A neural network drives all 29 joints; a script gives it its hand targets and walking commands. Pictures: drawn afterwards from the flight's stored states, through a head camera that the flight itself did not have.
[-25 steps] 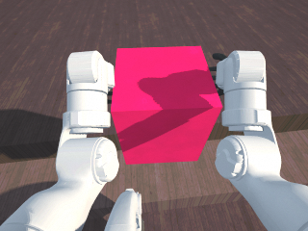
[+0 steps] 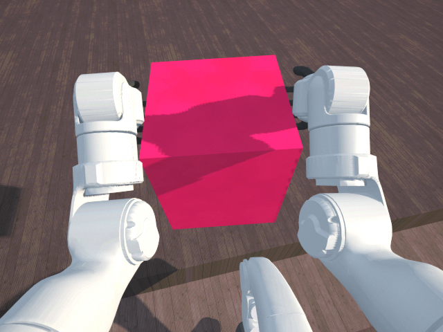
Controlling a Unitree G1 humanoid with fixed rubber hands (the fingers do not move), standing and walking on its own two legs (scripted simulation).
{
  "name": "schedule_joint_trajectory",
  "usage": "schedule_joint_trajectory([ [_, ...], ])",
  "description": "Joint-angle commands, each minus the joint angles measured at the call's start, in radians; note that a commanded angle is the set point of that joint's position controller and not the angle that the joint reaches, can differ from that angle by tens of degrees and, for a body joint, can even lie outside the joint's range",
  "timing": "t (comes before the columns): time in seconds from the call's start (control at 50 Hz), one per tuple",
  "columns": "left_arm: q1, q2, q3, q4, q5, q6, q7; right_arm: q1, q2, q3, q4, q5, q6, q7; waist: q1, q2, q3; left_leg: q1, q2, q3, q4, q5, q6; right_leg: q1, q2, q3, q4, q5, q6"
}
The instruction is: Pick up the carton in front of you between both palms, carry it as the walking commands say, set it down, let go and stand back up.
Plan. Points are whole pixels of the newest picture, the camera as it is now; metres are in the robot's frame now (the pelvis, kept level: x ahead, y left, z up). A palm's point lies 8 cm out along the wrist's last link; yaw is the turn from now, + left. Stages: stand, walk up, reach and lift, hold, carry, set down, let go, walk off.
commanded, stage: carry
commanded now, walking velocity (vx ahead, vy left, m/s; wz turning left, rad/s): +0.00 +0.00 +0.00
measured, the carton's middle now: (219, 150) +0.41 -0.01 +0.10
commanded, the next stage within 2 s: none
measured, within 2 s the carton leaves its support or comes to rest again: neither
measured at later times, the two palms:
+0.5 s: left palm (121, 1) +0.55 +0.14 +0.30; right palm out of the picture +0.56 -0.14 +0.32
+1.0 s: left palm (134, 11) +0.56 +0.12 +0.28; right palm (299, 6) +0.56 -0.16 +0.30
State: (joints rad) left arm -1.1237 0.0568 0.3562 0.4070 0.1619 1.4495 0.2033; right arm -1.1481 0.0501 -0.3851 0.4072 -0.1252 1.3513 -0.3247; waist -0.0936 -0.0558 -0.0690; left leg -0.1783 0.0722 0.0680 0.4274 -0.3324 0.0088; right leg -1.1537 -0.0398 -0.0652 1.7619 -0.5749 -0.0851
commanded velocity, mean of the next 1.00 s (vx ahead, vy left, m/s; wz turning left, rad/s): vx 0.00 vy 0.00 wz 0.00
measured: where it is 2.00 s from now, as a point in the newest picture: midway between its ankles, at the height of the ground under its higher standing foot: outside the picture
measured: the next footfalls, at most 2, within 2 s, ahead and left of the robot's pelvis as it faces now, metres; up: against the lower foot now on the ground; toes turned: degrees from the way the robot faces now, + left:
right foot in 0.06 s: +0.24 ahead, -0.13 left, +0.16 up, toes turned -3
left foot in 0.44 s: +0.26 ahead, +0.09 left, +0.16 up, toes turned +3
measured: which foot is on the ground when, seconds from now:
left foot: down 0.00-0.10, up 0.12-0.42, down 0.44-1.00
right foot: up 0.00-0.04, down 0.06-1.00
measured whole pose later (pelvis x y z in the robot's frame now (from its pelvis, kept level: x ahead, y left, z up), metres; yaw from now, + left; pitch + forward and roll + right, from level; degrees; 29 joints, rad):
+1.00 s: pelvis +0.20 -0.01 +0.15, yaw -1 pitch +2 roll +0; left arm -0.82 -0.04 0.25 0.37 0.11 1.30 0.26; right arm -0.86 0.04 -0.28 0.41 -0.11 1.21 -0.25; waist 0.00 -0.02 -0.09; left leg -0.35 0.00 0.09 0.56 -0.25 0.04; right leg -0.33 -0.02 -0.03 0.58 -0.30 0.00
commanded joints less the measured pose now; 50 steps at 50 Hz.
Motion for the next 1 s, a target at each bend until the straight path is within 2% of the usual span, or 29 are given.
schedule_joint_trajectory([
  [0.0,-0.782,-1.115,-0.309,-0.046,-0.445,-0.068,-0.258,-0.581,1.047,0.240,0.151,0.431,0.043,0.501,0.106,0.393,-0.382,0.061,0.149,-0.056,-0.220,0.912,0.166,0.447,-0.003,-0.106,-0.510,0.128,-0.041],
  [0.02,-0.801,-1.143,-0.363,-0.051,-0.487,-0.074,-0.257,-0.601,1.035,0.210,0.122,0.432,0.032,0.505,0.150,0.452,-0.430,0.081,0.133,0.069,-0.120,1.269,0.155,0.577,0.093,-0.197,-0.548,0.163,-0.059],
  [0.04,-0.751,-1.152,-0.356,-0.039,-0.463,-0.089,-0.251,-0.600,1.057,0.227,0.155,0.423,0.039,0.507,0.252,0.353,-0.531,0.139,0.132,0.134,0.107,1.582,0.132,0.744,0.147,-0.185,-0.705,0.320,-0.089],
  [0.06,-0.831,-1.169,-0.386,-0.186,-0.524,-0.114,-0.253,-0.598,1.086,0.228,0.113,0.444,0.031,0.506,0.250,0.276,-0.672,0.118,0.081,0.057,0.362,1.408,0.086,0.942,0.121,0.006,-0.881,0.320,-0.104],
  [0.08,-0.858,-1.217,-0.426,-0.220,-0.552,-0.123,-0.266,-0.592,1.086,0.248,0.034,0.399,0.017,0.491,0.221,-0.020,-0.700,-0.119,-0.021,0.019,0.711,0.691,0.001,1.102,-0.150,0.527,-1.139,0.697,-0.206],
  [0.1,-0.914,-1.225,-0.453,-0.306,-0.599,-0.143,-0.268,-0.574,1.119,0.267,0.022,0.418,0.022,0.499,0.225,-0.210,-0.766,-0.334,-0.190,-0.080,1.150,0.022,-0.028,1.249,-0.301,0.842,-1.226,1.255,-0.397],
  [0.12,-0.889,-1.242,-0.446,-0.286,-0.561,-0.144,-0.264,-0.570,1.125,0.296,0.087,0.396,0.024,0.496,0.211,-0.115,-0.767,-0.386,-0.131,-0.236,1.314,0.014,0.002,1.233,-0.245,0.728,-1.116,1.114,-0.363],
  [0.16,-0.812,-1.315,-0.454,-0.341,-0.584,-0.135,-0.282,-0.708,1.104,0.372,-0.191,0.427,-0.007,0.469,0.184,-0.022,-0.652,-0.552,-0.103,-0.279,1.326,0.017,0.072,1.145,-0.199,0.581,-1.042,0.674,-0.256],
  [0.18,-0.862,-1.295,-0.461,-0.389,-0.597,-0.129,-0.287,-0.753,1.083,0.408,-0.282,0.436,-0.005,0.454,0.173,-0.062,-0.627,-0.597,-0.089,-0.253,1.342,0.044,0.079,1.114,-0.187,0.541,-1.089,0.619,-0.203],
  [0.22,-0.807,-1.294,-0.507,-0.384,-0.623,-0.120,-0.287,-0.679,1.036,0.436,-0.332,0.434,-0.006,0.420,0.130,-0.022,-0.543,-0.619,-0.051,-0.213,1.252,0.003,0.055,1.086,-0.196,0.459,-1.137,0.547,-0.170],
  [0.26,-0.771,-1.261,-0.509,-0.328,-0.582,-0.103,-0.279,-0.641,1.021,0.474,-0.278,0.418,0.004,0.411,0.141,-0.017,-0.534,-0.602,-0.031,-0.206,1.126,-0.038,0.048,1.098,-0.217,0.397,-1.132,0.700,-0.174],
  [0.28,-0.765,-1.261,-0.545,-0.351,-0.571,-0.108,-0.277,-0.575,1.025,0.480,-0.268,0.401,0.007,0.407,0.143,0.007,-0.554,-0.526,-0.039,-0.129,0.862,-0.171,0.024,1.120,-0.195,0.317,-1.181,0.714,-0.154],
  [0.32,-0.682,-1.222,-0.530,-0.311,-0.544,-0.097,-0.291,-0.533,1.039,0.533,-0.232,0.417,0.003,0.400,0.157,-0.098,-0.590,-0.414,-0.076,-0.025,0.611,-0.242,0.009,1.157,-0.170,0.197,-1.255,0.853,-0.135],
  [0.34,-0.646,-1.216,-0.520,-0.310,-0.495,-0.103,-0.296,-0.543,1.084,0.562,-0.284,0.425,0.006,0.403,0.128,-0.180,-0.628,-0.331,-0.054,-0.071,0.439,-0.137,0.045,1.184,-0.168,0.146,-1.203,1.075,-0.145],
  [0.36,-0.593,-1.249,-0.522,-0.187,-0.488,-0.084,-0.302,-0.489,1.060,0.547,-0.197,0.421,0.004,0.406,0.137,-0.158,-0.623,-0.309,-0.083,0.006,0.357,-0.006,0.033,1.195,-0.153,0.076,-1.162,1.168,-0.136],
  [0.4,-0.511,-1.212,-0.508,-0.093,-0.435,-0.104,-0.312,-0.402,1.107,0.516,-0.051,0.403,-0.001,0.439,0.073,-0.098,-0.628,-0.077,-0.030,-0.063,0.030,0.261,0.041,1.136,-0.136,0.065,-1.081,1.069,-0.077],
  [0.44,-0.509,-1.244,-0.514,-0.057,-0.466,-0.125,-0.331,-0.374,1.097,0.484,0.043,0.417,-0.024,0.473,0.087,0.272,-0.635,0.327,0.203,-0.297,0.095,1.292,0.090,0.751,-0.020,0.021,-0.955,0.255,0.038],
  [0.46,-0.534,-1.274,-0.537,-0.101,-0.468,-0.144,-0.335,-0.379,1.098,0.479,0.029,0.389,-0.042,0.481,0.102,0.366,-0.610,0.374,0.216,-0.247,0.206,1.520,0.178,0.683,-0.016,0.048,-1.040,0.165,0.046],
  [0.5,-0.562,-1.211,-0.507,-0.114,-0.446,-0.168,-0.327,-0.307,1.143,0.406,0.167,0.403,-0.055,0.513,0.103,0.181,-0.548,0.197,0.160,-0.196,0.174,1.128,0.164,0.808,-0.014,0.041,-1.151,0.283,0.050],
  [0.52,-0.466,-1.243,-0.431,-0.012,-0.421,-0.176,-0.338,-0.399,1.107,0.438,0.084,0.412,-0.073,0.518,0.110,0.090,-0.485,0.091,0.114,-0.168,0.165,0.924,0.147,0.857,-0.025,0.070,-1.176,0.425,0.038],
  [0.56,-0.491,-1.216,-0.448,-0.008,-0.439,-0.212,-0.343,-0.323,1.092,0.410,0.170,0.403,-0.100,0.518,0.104,0.000,-0.429,0.014,0.049,-0.119,0.157,0.523,0.117,0.902,-0.064,0.105,-1.205,0.677,0.026],
  [0.6,-0.578,-1.223,-0.437,-0.068,-0.467,-0.241,-0.347,-0.356,1.134,0.396,0.167,0.422,-0.122,0.508,0.091,-0.005,-0.352,-0.071,0.049,-0.126,0.085,0.321,0.097,0.910,-0.068,0.100,-1.204,0.589,0.022],
  [0.66,-0.563,-1.207,-0.445,-0.078,-0.507,-0.244,-0.329,-0.330,1.100,0.371,0.152,0.415,-0.130,0.492,0.088,0.112,-0.352,0.030,0.086,-0.162,0.078,0.607,0.089,0.829,-0.041,0.086,-1.176,0.391,0.029],
  [0.74,-0.573,-1.221,-0.483,-0.160,-0.537,-0.252,-0.314,-0.364,1.140,0.416,0.060,0.468,-0.132,0.482,0.092,0.051,-0.445,0.063,0.054,-0.134,0.072,0.370,0.106,0.879,-0.043,0.101,-1.227,0.339,0.024],
  [0.78,-0.526,-1.185,-0.466,-0.167,-0.499,-0.253,-0.313,-0.374,1.123,0.428,0.052,0.474,-0.135,0.480,0.088,0.110,-0.399,0.041,0.066,-0.147,0.042,0.304,0.095,0.859,-0.050,0.115,-1.236,0.344,0.011],
  [0.8,-0.546,-1.223,-0.460,-0.131,-0.501,-0.247,-0.306,-0.364,1.115,0.419,0.051,0.462,-0.137,0.486,0.089,0.146,-0.436,0.081,0.069,-0.133,0.070,0.498,0.088,0.868,-0.055,0.098,-1.200,0.440,0.027],
  [0.88,-0.547,-1.233,-0.529,-0.196,-0.529,-0.243,-0.309,-0.423,1.129,0.474,-0.026,0.483,-0.125,0.471,0.090,0.065,-0.507,0.120,0.072,-0.124,0.103,0.527,0.110,0.905,-0.050,0.099,-1.199,0.497,0.017],
  [0.9,-0.644,-1.208,-0.529,-0.318,-0.553,-0.243,-0.305,-0.398,1.152,0.479,-0.030,0.483,-0.118,0.471,0.083,0.105,-0.459,0.123,0.072,-0.142,0.084,0.549,0.080,0.880,-0.049,0.096,-1.217,0.443,0.019],
  [0.98,-0.543,-1.196,-0.482,-0.170,-0.527,-0.215,-0.304,-0.321,1.131,0.476,0.027,0.469,-0.116,0.463,0.084,0.014,-0.452,0.062,0.062,-0.095,0.104,0.412,0.105,0.904,-0.083,0.110,-1.246,0.607,0.002],
])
